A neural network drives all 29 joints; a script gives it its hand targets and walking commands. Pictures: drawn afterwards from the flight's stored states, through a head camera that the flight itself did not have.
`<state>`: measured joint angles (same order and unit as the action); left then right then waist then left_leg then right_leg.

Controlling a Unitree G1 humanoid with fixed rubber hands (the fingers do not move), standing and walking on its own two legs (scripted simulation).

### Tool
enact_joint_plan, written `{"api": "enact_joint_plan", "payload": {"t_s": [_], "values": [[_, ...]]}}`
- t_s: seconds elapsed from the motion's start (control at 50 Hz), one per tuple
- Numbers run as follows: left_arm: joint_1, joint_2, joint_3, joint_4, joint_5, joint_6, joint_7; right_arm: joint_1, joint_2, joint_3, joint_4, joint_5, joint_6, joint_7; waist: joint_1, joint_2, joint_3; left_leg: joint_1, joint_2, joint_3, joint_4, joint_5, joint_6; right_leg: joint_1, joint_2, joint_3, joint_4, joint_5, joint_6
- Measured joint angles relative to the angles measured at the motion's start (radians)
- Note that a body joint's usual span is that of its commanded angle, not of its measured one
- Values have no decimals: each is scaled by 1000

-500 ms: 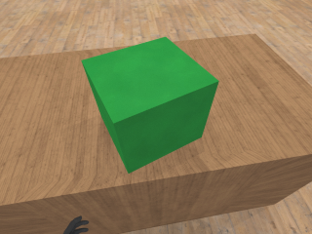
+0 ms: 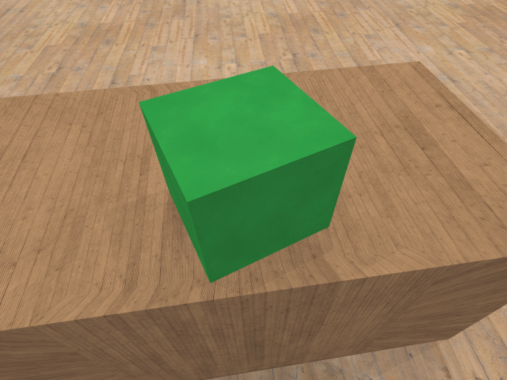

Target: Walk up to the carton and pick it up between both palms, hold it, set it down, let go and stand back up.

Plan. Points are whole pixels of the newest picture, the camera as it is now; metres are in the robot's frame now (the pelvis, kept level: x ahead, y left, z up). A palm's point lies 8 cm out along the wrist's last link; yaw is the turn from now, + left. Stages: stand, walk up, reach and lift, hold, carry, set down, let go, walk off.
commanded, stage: walk up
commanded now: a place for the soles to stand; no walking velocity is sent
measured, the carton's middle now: (242, 170) +0.49 +0.03 +0.04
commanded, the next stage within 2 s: reach and lift in 1.12 s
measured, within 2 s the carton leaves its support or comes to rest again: neither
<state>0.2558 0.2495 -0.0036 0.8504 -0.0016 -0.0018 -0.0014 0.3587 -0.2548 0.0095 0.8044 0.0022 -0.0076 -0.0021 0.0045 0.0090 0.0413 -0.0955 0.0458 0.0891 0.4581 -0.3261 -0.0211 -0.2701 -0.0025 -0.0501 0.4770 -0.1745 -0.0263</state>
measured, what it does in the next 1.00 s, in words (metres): stands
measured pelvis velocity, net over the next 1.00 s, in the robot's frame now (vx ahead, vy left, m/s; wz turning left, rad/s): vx -0.03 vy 0.01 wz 0.01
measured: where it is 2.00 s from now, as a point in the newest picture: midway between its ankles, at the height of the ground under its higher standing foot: outside the picture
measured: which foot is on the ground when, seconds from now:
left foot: down 0.00-1.00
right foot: down 0.00-1.00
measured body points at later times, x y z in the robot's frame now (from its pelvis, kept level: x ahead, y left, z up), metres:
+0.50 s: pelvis -0.02 +0.00 +0.00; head -0.01 +0.00 +0.45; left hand +0.05 +0.27 -0.13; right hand +0.00 -0.26 -0.14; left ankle -0.05 +0.13 -0.74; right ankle +0.05 -0.10 -0.74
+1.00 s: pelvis -0.03 +0.01 +0.00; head -0.02 +0.01 +0.45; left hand +0.03 +0.28 -0.13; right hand +0.01 -0.25 -0.14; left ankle -0.05 +0.13 -0.74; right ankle +0.05 -0.10 -0.74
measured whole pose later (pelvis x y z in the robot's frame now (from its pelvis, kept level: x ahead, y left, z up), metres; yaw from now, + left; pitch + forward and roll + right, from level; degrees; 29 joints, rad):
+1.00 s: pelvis -0.03 +0.01 +0.00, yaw +1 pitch -2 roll +1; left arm 0.27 0.25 0.01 0.90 0.00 0.00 0.02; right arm 0.36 -0.26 -0.01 0.86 0.00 0.00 -0.01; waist 0.00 0.00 0.04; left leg -0.16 0.01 0.08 0.49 -0.30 0.00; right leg -0.32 -0.03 -0.03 0.48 -0.14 0.00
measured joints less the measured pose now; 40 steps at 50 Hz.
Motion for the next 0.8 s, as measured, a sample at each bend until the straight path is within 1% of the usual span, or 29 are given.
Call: {"api": "enact_joint_plan", "payload": {"t_s": [0.12,0.34,0.6,0.8], "values": [[9,0,1,18,-2,0,4,17,3,-1,23,1,1,-2,1,-4,-3,-2,-1,0,-7,8,-2,-3,0,2,-5,6,-1],[-12,14,4,18,0,3,16,1,-13,-9,46,2,13,-9,-1,-4,16,-39,-5,-6,23,14,2,-28,-5,1,1,25,0],[-8,14,14,27,2,5,16,15,-8,-12,60,0,6,-3,-7,-14,0,-60,-19,-10,35,22,14,-41,-19,5,2,39,10],[9,4,16,38,3,1,17,15,-3,-15,60,1,4,-1,-1,-15,-9,-70,-31,-11,36,25,22,-51,-28,11,4,41,20]]}}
